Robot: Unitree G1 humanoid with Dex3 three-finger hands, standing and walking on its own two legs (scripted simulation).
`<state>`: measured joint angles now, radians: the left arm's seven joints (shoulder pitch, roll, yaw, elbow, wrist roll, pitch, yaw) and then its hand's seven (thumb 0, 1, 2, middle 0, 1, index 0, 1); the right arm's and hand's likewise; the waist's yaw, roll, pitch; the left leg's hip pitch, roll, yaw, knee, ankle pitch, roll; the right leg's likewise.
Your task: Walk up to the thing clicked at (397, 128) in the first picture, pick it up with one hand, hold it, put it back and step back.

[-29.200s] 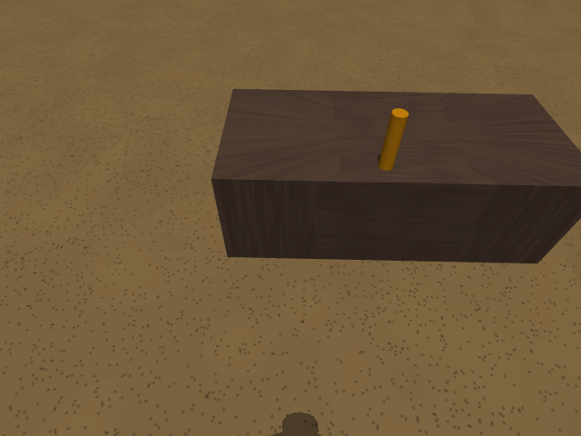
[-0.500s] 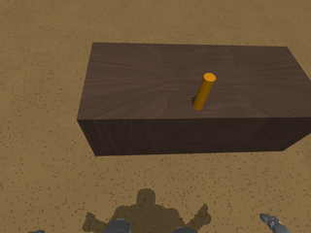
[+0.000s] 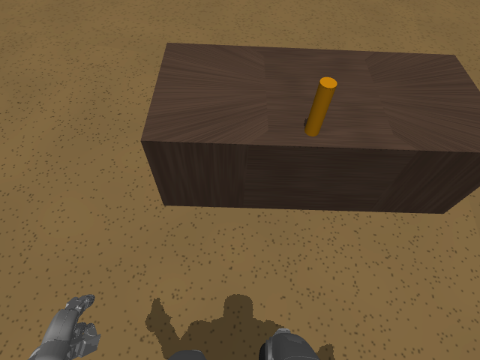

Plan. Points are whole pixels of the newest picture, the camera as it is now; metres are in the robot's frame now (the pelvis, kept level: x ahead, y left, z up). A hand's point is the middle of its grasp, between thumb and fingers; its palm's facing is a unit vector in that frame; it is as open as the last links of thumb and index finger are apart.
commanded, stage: step back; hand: right
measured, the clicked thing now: (319, 109) +0.86 -0.22 -0.19
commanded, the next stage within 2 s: stand in 1.62 s
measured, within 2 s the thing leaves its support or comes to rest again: neither
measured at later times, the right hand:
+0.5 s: hand out of the picture -0.05 -0.31 -0.14, palm faces -0.01 +0.93 -0.35, open 7.4 cm
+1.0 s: hand out of the picture -0.16 -0.30 -0.13, palm faces -0.05 +0.93 -0.36, open 7.4 cm
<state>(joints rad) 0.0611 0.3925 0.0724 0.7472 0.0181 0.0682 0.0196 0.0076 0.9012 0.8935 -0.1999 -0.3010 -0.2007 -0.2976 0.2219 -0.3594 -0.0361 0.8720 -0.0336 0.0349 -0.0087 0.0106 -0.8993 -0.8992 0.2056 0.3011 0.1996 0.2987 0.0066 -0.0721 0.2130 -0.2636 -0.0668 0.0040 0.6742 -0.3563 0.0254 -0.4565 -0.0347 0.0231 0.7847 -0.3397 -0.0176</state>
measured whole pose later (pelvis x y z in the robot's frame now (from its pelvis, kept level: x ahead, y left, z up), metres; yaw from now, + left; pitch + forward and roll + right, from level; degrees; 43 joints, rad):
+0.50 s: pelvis -0.16 -0.04 +0.02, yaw -3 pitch -1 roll +3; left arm 0.24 0.36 0.06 0.89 0.04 0.04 0.01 0.01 0.90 0.89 -0.20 -0.30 -0.20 -0.30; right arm 0.14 -0.41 -0.04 0.84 -0.01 0.07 -0.02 0.01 -0.90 -0.90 0.21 0.30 0.20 0.30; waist 0.05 0.03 0.12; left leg -0.52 -0.11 -0.16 1.16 -0.46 0.00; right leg -0.30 -0.02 0.04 0.63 -0.31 -0.02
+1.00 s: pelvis -0.25 -0.03 +0.01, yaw +1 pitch -3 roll -2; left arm 0.27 0.36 0.06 1.00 0.03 -0.01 -0.01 0.01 0.90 0.89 -0.20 -0.30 -0.20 -0.30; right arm 0.20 -0.38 -0.06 0.94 -0.05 0.03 0.03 0.01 -0.90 -0.90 0.21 0.30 0.20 0.30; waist 0.01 0.04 0.06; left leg -0.26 0.04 -0.01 0.67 -0.38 0.03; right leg -0.22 0.04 -0.03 0.57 -0.29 -0.02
